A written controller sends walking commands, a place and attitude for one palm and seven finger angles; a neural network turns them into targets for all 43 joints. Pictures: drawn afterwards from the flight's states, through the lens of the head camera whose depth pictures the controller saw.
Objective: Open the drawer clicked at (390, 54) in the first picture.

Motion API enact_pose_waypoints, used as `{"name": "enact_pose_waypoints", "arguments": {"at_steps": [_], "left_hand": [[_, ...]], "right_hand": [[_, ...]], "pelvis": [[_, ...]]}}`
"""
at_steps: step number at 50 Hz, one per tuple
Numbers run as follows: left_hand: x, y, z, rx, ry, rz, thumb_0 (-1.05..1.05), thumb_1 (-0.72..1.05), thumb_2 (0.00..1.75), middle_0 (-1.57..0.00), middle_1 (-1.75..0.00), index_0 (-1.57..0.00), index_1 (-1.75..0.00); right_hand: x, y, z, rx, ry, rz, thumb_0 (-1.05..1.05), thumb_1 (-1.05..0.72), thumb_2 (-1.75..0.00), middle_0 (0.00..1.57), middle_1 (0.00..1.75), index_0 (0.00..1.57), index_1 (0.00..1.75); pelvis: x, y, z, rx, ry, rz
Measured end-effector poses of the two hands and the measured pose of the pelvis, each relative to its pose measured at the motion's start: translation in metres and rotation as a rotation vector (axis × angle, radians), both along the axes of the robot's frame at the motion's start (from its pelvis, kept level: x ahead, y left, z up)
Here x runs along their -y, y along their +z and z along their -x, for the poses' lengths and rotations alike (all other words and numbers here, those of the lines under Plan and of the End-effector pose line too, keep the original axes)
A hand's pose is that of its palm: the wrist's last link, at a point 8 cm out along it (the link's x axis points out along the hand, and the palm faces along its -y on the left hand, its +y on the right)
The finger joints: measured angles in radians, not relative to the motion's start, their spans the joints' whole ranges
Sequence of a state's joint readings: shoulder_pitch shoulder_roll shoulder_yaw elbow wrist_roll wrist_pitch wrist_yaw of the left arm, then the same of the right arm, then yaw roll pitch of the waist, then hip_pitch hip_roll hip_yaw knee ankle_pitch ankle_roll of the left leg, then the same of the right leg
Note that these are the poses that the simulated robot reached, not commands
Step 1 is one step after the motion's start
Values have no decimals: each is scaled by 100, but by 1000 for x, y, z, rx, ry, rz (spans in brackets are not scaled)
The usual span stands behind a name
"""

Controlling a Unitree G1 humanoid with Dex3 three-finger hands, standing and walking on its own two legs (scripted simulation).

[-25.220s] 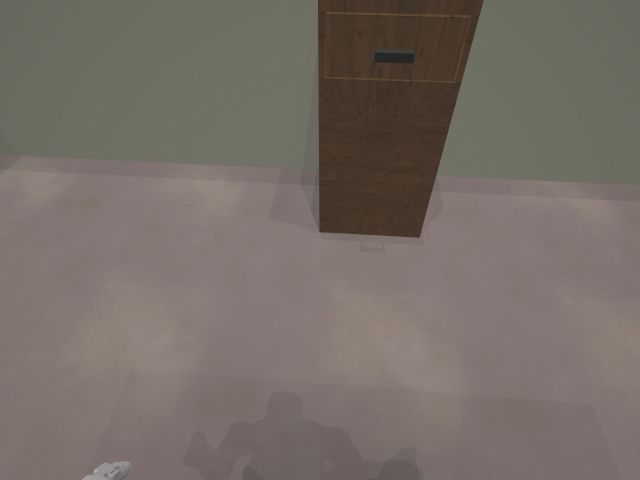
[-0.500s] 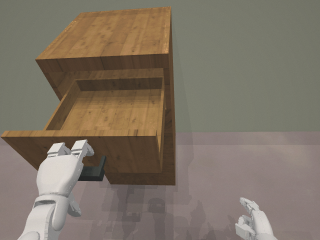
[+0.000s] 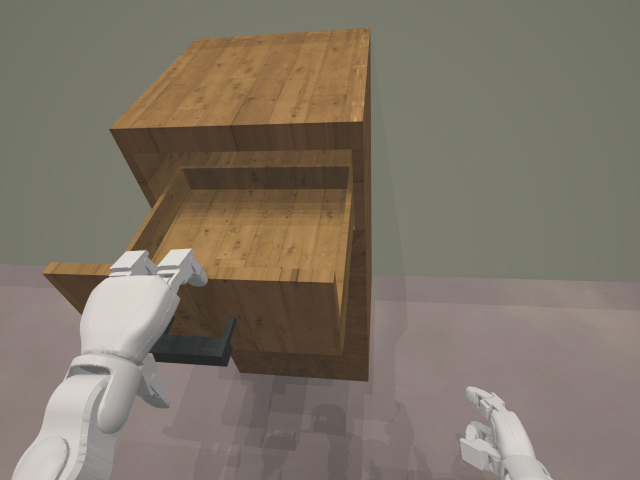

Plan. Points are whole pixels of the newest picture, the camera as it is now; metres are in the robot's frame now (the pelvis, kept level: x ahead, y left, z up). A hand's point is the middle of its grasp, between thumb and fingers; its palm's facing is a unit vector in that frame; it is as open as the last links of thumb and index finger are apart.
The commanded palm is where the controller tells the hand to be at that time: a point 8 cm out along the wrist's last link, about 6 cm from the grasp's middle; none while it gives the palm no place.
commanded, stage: lift the hand off the handle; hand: left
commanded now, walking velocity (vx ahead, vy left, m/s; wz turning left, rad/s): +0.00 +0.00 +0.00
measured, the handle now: (194, 335) +0.27 +0.24 +0.02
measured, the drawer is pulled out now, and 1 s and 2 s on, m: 0.28 0.28 0.28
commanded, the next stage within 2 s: draw the hand back to the body in 0.46 s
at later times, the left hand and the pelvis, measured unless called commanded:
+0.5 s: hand (136, 293) +0.24 +0.23 +0.17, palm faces +0.16 -0.05 -0.99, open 13.9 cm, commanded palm +0.20 +0.23 +0.22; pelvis -0.01 -0.01 +0.00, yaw +0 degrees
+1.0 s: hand (122, 319) +0.21 +0.24 +0.16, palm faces +0.12 -0.05 -0.99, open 13.9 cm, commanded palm +0.17 +0.25 +0.22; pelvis -0.02 -0.01 +0.00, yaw +0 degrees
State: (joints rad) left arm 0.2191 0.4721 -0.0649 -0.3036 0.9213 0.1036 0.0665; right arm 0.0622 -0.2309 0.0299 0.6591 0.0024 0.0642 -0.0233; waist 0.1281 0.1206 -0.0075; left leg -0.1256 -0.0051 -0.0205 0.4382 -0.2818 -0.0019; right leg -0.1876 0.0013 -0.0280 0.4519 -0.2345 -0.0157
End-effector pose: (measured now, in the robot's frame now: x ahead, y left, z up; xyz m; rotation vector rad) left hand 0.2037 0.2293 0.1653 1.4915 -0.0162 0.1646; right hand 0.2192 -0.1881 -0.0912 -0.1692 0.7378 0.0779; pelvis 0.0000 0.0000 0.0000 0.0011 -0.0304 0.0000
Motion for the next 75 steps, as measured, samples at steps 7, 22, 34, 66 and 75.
{"name": "enact_pose_waypoints", "arguments": {"at_steps": [7, 22, 34, 66, 75], "left_hand": [[1, 26, -3, 47, 11, -9, 0, -50, 30, -32, -120, -33, -121], [-3, 60, -3, 55, 3, -29, 0, -50, 30, -32, -120, -32, -120], [-1, 48, -2, 3, -31, -28, 0, -50, 30, -32, -120, -32, -120], [-31, 48, 40, 371, -117, 844, 0, -43, 33, -32, -116, -31, -116], [-37, 48, 34, 520, -146, 1002, 0, -20, 43, -29, -100, -29, -100]], "right_hand": [[-2, 2, -3, -5, 17, -21, 2, -90, -90, 20, 30, 20, 30], [10, 8, -1, 26, 9, -27, 2, -91, -90, 20, 30, 20, 30], [20, 2, 16, 13, -8, -8, 2, -91, -90, 20, 30, 20, 30], [9, 22, 22, 149, -36, 36, 2, -90, -90, 20, 30, 20, 30], [24, 18, 46, 105, -77, 92, 2, -90, -90, 20, 30, 21, 30]], "pelvis": [[0, 2, 1, 10, 1, -2], [5, 2, 7, 23, 0, -3], [9, 1, 13, 19, 0, -4], [4, 1, 12, 48, 2, 12], [2, 2, 0, 50, -3, 15]]}}
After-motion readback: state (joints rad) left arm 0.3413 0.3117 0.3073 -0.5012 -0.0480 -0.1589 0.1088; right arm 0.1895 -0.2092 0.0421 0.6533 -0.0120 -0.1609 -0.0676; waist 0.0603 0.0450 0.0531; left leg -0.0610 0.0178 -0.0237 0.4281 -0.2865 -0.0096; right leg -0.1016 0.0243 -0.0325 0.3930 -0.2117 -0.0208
